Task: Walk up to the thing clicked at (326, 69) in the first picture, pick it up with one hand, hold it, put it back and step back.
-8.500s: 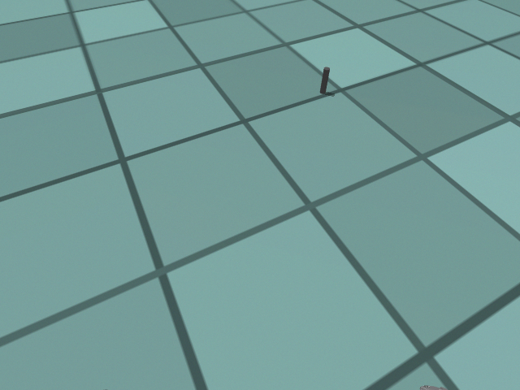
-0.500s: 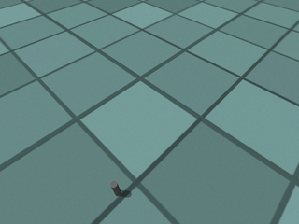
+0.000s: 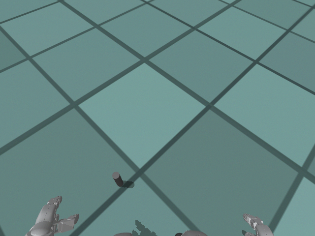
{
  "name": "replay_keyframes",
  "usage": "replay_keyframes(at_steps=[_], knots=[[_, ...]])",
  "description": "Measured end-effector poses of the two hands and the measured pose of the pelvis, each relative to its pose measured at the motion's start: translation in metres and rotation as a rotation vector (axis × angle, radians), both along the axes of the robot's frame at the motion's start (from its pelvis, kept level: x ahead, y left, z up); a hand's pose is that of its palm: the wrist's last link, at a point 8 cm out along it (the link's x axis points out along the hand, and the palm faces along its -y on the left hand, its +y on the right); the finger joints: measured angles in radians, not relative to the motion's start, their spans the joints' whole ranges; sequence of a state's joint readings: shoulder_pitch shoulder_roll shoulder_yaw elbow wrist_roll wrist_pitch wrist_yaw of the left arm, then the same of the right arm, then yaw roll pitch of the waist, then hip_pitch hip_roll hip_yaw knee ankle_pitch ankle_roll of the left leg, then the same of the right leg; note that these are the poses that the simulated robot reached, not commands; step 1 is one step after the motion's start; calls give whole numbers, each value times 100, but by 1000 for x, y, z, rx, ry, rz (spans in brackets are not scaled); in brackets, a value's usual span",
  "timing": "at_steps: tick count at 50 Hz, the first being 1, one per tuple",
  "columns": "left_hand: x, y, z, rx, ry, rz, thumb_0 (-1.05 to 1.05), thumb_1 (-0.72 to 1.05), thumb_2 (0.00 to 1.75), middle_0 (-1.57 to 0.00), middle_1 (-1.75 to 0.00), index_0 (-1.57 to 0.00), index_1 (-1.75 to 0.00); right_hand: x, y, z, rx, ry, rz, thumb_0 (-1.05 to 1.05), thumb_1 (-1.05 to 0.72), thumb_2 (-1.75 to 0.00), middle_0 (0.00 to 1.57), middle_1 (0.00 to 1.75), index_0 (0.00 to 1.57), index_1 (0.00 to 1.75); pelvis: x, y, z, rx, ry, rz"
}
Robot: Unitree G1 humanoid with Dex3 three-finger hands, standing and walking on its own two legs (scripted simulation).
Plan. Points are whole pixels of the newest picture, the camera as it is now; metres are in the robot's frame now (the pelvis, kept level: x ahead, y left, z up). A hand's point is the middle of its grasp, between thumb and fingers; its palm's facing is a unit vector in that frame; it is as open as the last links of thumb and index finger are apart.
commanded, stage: go down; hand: left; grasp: from the side
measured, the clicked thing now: (118, 179) +0.42 +0.22 -0.68
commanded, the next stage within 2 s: none
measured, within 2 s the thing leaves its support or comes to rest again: neither
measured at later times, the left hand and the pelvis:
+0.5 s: hand (62, 230) +0.14 +0.29 -0.19, palm faces +0.08 -0.95 -0.32, open 17.2 cm; pelvis -0.01 +0.01 -0.07, yaw +0 degrees
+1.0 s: hand (64, 199) +0.24 +0.35 -0.29, palm faces +0.13 -0.97 -0.20, open 17.5 cm; pelvis -0.05 +0.01 -0.22, yaw -1 degrees
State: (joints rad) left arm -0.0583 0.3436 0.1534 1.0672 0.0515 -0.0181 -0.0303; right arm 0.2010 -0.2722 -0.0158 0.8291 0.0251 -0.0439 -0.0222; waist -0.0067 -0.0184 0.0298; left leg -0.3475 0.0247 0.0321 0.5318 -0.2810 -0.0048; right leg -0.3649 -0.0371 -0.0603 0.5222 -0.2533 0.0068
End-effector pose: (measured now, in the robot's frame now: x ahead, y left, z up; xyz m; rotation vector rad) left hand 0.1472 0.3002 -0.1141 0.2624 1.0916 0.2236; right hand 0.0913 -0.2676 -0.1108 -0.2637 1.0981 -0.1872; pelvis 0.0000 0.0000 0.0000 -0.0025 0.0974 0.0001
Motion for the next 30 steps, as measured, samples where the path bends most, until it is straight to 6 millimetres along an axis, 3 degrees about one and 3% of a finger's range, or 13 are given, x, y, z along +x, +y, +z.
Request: replay_keyframes(at_steps=[4,11,20,30], knots=[[10,8,-4,10,-21,-4,0,37,39,-9,-9,-9,-8,-9,8,-6,22,-13,-25,1,-97,-91,20,30,20,30,-1,0,-8,-3,34,-5],[-4,25,-23,11,-18,9,0,-2,15,-8,-6,-8,-5,-9,10,-25,22,-55,-26,1,-95,-90,20,30,20,30,-5,4,-34,-10,108,-8],[-15,27,-38,3,-78,-1,-1,-39,3,-9,-5,-9,-5,26,15,-42,-10,-175,21,2,-93,-90,20,30,20,30,-9,8,-63,-21,164,0],[-21,38,-48,1,-82,36,-1,-51,1,-10,-5,-10,-4,62,28,-41,-26,-317,95,1,-91,-89,20,30,20,30,-11,7,-79,-35,196,14]])
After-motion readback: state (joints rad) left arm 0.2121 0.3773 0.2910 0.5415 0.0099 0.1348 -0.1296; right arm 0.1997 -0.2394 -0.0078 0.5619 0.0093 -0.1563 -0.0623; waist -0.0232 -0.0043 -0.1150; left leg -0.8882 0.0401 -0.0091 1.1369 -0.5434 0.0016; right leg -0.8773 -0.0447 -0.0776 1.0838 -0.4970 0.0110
